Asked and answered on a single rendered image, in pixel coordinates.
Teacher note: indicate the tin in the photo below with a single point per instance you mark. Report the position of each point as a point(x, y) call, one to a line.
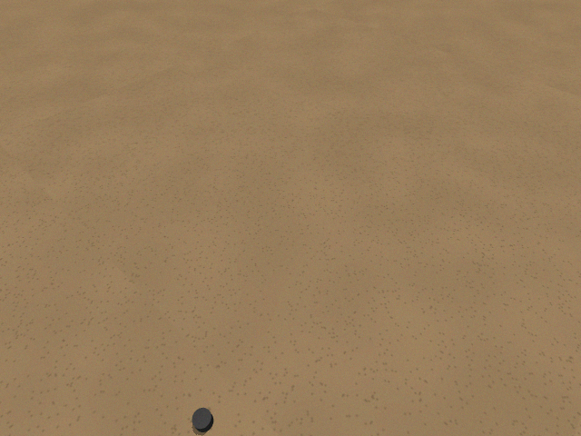
point(202, 420)

